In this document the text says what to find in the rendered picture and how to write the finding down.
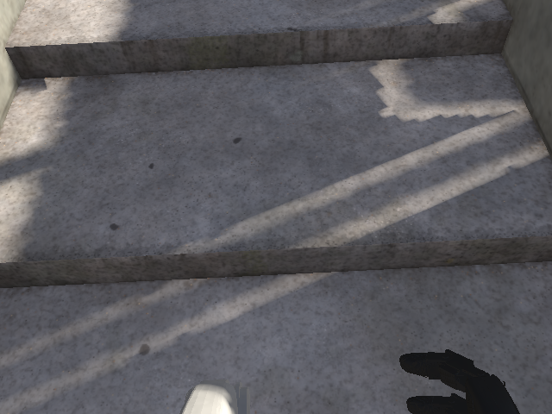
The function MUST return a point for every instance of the right robot hand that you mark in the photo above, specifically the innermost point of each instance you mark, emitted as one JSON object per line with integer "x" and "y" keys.
{"x": 485, "y": 394}

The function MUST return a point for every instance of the left robot thigh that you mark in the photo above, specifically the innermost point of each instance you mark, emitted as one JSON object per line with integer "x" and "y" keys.
{"x": 217, "y": 397}

